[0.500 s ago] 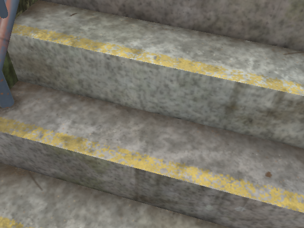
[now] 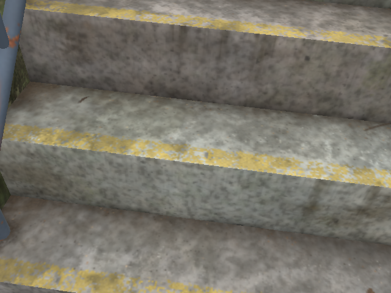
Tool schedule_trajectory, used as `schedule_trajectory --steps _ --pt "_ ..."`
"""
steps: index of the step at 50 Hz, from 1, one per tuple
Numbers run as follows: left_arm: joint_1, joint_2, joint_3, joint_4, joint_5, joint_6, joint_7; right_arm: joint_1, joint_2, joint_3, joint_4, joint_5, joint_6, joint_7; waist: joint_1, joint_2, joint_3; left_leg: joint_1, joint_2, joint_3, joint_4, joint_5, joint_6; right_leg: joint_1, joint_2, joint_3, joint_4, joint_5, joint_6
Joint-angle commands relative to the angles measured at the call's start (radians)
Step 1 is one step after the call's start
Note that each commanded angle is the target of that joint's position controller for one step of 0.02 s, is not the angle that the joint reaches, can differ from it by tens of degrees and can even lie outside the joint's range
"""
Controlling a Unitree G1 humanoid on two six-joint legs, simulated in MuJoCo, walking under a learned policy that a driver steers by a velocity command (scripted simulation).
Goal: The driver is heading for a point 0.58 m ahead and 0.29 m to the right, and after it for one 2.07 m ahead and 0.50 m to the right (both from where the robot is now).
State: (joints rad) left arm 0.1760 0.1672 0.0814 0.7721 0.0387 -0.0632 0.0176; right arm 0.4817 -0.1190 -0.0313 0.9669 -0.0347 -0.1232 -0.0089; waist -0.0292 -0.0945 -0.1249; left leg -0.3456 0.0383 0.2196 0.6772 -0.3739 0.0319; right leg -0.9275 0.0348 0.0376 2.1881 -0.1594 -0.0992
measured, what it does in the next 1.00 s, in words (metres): climbs, turning right: right foot 0.21 m higher, then left foot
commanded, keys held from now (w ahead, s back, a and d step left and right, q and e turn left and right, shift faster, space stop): e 1.00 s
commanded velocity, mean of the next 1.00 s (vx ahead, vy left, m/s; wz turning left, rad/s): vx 0.07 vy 0.00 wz -0.57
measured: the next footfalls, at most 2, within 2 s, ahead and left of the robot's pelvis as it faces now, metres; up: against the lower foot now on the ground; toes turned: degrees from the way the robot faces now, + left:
right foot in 0.24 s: +0.21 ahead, -0.11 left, +0.21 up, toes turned -11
left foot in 0.80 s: +0.27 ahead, +0.11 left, +0.21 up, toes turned -25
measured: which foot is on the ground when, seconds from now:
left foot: down 0.00-0.30, up 0.32-0.78, down 0.80-1.00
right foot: up 0.00-0.22, down 0.24-0.80, up 0.82-1.00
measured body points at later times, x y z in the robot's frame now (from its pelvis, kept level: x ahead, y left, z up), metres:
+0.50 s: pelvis +0.11 -0.01 +0.16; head +0.11 -0.02 +0.61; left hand +0.31 +0.20 +0.05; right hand +0.30 -0.27 +0.12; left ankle +0.16 +0.15 -0.30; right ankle +0.17 -0.10 -0.51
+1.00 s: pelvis +0.20 +0.05 +0.22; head +0.26 +0.07 +0.67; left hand +0.49 +0.17 +0.10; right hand +0.19 -0.24 +0.15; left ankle +0.23 +0.13 -0.51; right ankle +0.11 -0.07 -0.36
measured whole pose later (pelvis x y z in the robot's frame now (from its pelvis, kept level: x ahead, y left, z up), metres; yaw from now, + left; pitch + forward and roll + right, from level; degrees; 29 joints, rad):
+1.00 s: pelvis +0.20 +0.05 +0.22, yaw -32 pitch +3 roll -2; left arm 0.11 0.25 0.10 0.66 0.04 0.04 0.00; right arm 0.23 -0.20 -0.02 0.58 -0.03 -0.01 -0.09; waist -0.01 -0.08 0.04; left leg -0.32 0.04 0.12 0.62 -0.35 0.06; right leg -0.71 0.10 0.10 1.47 -0.35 0.09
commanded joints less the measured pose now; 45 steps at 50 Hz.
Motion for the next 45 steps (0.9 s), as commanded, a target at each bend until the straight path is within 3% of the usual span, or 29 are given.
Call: schedule_trajectory --steps 1,6,7,9,10,11,12,13,14,15,16,17,18,19,20,22,24,26,29,31,34,38,39,40,41,42,43,44,45 --pt "-0.118 -0.082 -0.042 -0.175 -0.012 0.031 -0.004 -0.032 -0.046 -0.003 -0.023 -0.004 -0.054 -0.009 0.067 0.065 0.19 0.141 0.324 -0.299 -0.411 0.355 0.115 -0.352 -0.006 0.126 0.229 -0.018 -0.031" --pt "-0.286 -0.072 -0.046 -0.259 -0.006 0.06 0.033 0.016 -0.109 -0.021 -0.018 -0.002 -0.038 -0.036 0.046 0.108 0.193 0.245 0.257 -0.057 -0.5 0.574 0.084 -0.398 -0.01 -0.007 0.002 -0.141 -0.031" --pt "-0.341 -0.07 -0.057 -0.305 -0.01 0.065 0.028 0.012 -0.109 -0.023 -0.011 0.018 -0.018 -0.04 0.077 0.128 0.221 0.192 0.191 0.02 -0.535 0.626 0.053 -0.318 -0.055 -0.071 -0.25 -0.166 -0.028" --pt "-0.384 -0.074 -0.071 -0.34 -0.02 0.09 0.022 0.046 -0.13 -0.032 -0.003 0.017 0.007 -0.058 0.057 0.252 0.147 0.319 0.154 0.046 -0.552 0.817 0.102 -0.251 -0.08 -0.168 -0.429 -0.222 -0.011" --pt "-0.345 -0.099 -0.099 -0.343 -0.082 0.111 0.028 -0.022 -0.223 -0.051 -0.041 0.042 0.021 -0.062 0.067 0.292 0.105 0.277 0.16 0.092 -0.61 1.055 0.131 -0.006 -0.07 -0.251 -0.825 -0.526 -0.032" --pt "-0.299 -0.096 -0.1 -0.307 -0.095 0.129 0.036 0.029 -0.247 -0.058 -0.047 0.046 0.033 -0.069 0.038 0.299 0.024 0.335 0.192 0.061 -0.531 1.384 0.178 0.149 0.006 -0.315 -0.903 -0.607 -0.032" --pt "-0.141 -0.059 -0.086 -0.239 -0.057 0.134 0.036 0.074 -0.281 -0.06 -0.059 0.064 0.032 -0.069 0.033 0.317 -0.112 0.465 0.271 0.061 -0.341 1.952 0.18 0.261 0.107 -0.365 -0.834 -0.62 -0.056" --pt "0.099 0.024 -0.062 -0.194 -0.023 0.112 0.046 -0.051 -0.37 -0.078 -0.109 0.084 0.019 -0.037 0.161 0.353 -0.25 0.416 0.287 0.07 -0.036 2.13 0.152 0.454 0.08 -0.177 -0.874 -0.479 -0.114" --pt "0.186 0.079 -0.036 -0.169 -0.003 0.112 0.063 -0.192 -0.407 -0.092 -0.201 0.076 0.007 -0.001 0.224 0.239 -0.304 0.155 0.217 0.031 0.206 1.857 0.101 0.624 0.011 0.117 -1.06 -0.486 -0.174" --pt "0.143 0.178 0.007 -0.197 0.001 0.141 0.074 -0.329 -0.363 -0.088 -0.3 0.06 -0.012 0.048 0.237 -0.025 -0.32 -0.083 0.084 -0.06 0.503 1.141 0.088 0.685 -0.066 0.532 -1.44 -0.707 -0.238" --pt "-0.059 0.242 0.047 -0.251 -0.005 0.16 0.076 -0.432 -0.236 -0.068 -0.375 0.017 -0.001 0.084 0.176 -0.114 -0.304 -0.309 -0.097 -0.242 1.066 0.344 0.038 0.6 -0.154 0.922 -1.732 -0.911 -0.292" --pt "-0.211 0.227 0.045 -0.271 0.014 0.163 0.057 -0.443 -0.084 -0.034 -0.435 -0.028 0.015 0.071 0.094 -0.047 -0.267 -0.461 -0.079 -0.382 1.434 0.324 0.016 0.525 -0.184 0.882 -1.773 -0.843 -0.231" --pt "-0.249 0.18 0.03 -0.226 0.005 0.142 0.052 -0.439 -0.013 -0.009 -0.481 -0.029 0.034 0.05 0.023 -0.005 -0.119 -0.524 -0.08 -0.359 1.518 0.41 0.013 0.368 -0.201 0.773 -1.702 -0.747 -0.179" --pt "-0.239 0.116 0.013 -0.161 -0.007 0.112 0.05 -0.388 0.014 0.008 -0.476 -0.043 0.047 0.026 -0.04 0.099 0.088 -0.595 -0.074 -0.341 1.536 0.418 0.019 0.196 -0.162 0.632 -1.626 -0.675 -0.118" --pt "-0.229 0.069 -0.007 -0.099 -0.009 0.09 0.042 -0.319 0.041 0.027 -0.466 -0.046 0.057 0.005 -0.094 0.134 0.173 -0.614 -0.063 -0.336 1.508 0.386 0.023 0.12 -0.105 0.487 -1.583 -0.602 -0.079" --pt "-0.208 0.022 -0.032 -0.055 -0.008 0.063 0.025 -0.216 0.023 0.034 -0.423 -0.035 0.088 -0.023 -0.133 0.111 0.208 -0.613 -0.046 -0.297 1.388 0.437 0.006 0.107 -0.054 0.269 -1.522 -0.404 -0.065" --pt "-0.129 0.045 -0.028 -0.032 -0.02 0.042 0.013 -0.27 -0.022 0.028 -0.422 -0.029 0.113 -0.04 -0.094 0.077 0.183 -0.618 -0.013 -0.279 1.244 0.465 -0.017 0.192 -0.032 0.19 -1.505 -0.237 -0.089" --pt "-0.088 0.088 -0.014 -0.059 -0.028 0.035 0.026 -0.36 -0.049 0.027 -0.443 -0.021 0.132 -0.045 -0.041 0.063 0.145 -0.627 0.006 -0.242 1.136 0.476 -0.035 0.283 -0.055 0.259 -1.556 -0.166 -0.111" --pt "-0.112 0.109 0.003 -0.127 -0.001 0.045 0.055 -0.385 -0.082 0.013 -0.428 -0.002 0.127 -0.048 -0.008 0.012 0.019 -0.549 -0.035 -0.21 1.147 0.44 -0.033 0.381 -0.081 0.361 -1.603 -0.101 -0.143" --pt "-0.13 0.124 0.013 -0.162 0.014 0.046 0.063 -0.437 -0.082 0.008 -0.445 0.008 0.126 -0.043 0.03 -0.059 -0.011 -0.532 -0.049 -0.203 1.1 0.408 -0.012 0.474 -0.127 0.426 -1.654 -0.069 -0.153" --pt "-0.139 0.158 0.031 -0.19 0.002 0.059 0.082 -0.463 -0.052 0.033 -0.475 0.014 0.11 -0.015 0.024 -0.004 0.032 -0.433 -0.023 -0.268 0.672 0.253 -0.004 0.552 -0.15 0.477 -1.709 -0.06 -0.133" --pt "-0.025 0.16 0.043 -0.189 0.02 0.086 0.086 -0.291 -0.099 0.016 -0.427 0.085 0.104 -0.036 0.021 -0.229 -0.008 -0.07 -0.042 -0.2 -0.093 -0.068 0.002 0.715 -0.144 0.408 -1.662 0.349 -0.078" --pt "-0.012 0.128 0.04 -0.191 -0.001 0.089 0.065 -0.289 -0.103 0.016 -0.409 0.068 0.089 -0.052 0.038 -0.097 -0.004 0.015 -0.031 -0.221 -0.217 0.111 -0.006 0.71 -0.103 0.36 -1.555 0.352 -0.044" --pt "-0.007 0.1 0.043 -0.196 -0.039 0.081 0.039 -0.307 -0.149 0.008 -0.428 0.029 0.068 -0.06 0.042 0.202 0.005 0.163 0.093 -0.34 -0.223 0.516 0.017 0.539 -0.008 0.226 -1.316 0.086 0.026" --pt "0.049 0.064 0.037 -0.197 -0.044 0.059 0.015 -0.32 -0.194 0.0 -0.437 0.035 0.075 -0.059 0.084 0.383 -0.044 0.412 0.298 -0.515 -0.132 1.32 0.106 0.248 0.078 0.104 -1.117 -0.349 0.093" --pt "0.028 0.122 0.046 -0.189 -0.025 0.046 0.002 -0.206 -0.248 -0.026 -0.458 0.01 0.077 -0.059 -0.005 0.354 -0.149 0.443 0.42 -0.629 -0.115 1.519 0.253 0.16 0.1 0.052 -0.796 -0.479 0.132" --pt "-0.001 0.116 0.045 -0.162 -0.01 0.047 -0.005 -0.216 -0.211 -0.022 -0.463 -0.01 0.087 -0.054 -0.002 0.247 -0.149 0.397 0.397 -0.631 -0.142 1.284 0.288 0.125 0.069 0.109 -0.557 -0.398 0.149" --pt "-0.065 0.126 0.043 -0.167 0.002 0.057 -0.017 -0.267 -0.172 -0.014 -0.466 -0.009 0.089 -0.061 0.025 0.146 -0.033 0.32 0.312 -0.513 -0.161 0.899 0.243 0.07 0.052 0.114 -0.537 -0.311 0.155" --pt "-0.104 0.087 0.03 -0.193 0.007 0.061 -0.012 -0.307 -0.166 -0.014 -0.457 -0.018 0.099 -0.072 0.056 0.208 0.089 0.225 0.215 -0.412 -0.172 0.67 0.219 0.028 0.053 0.124 -0.574 -0.2 0.171"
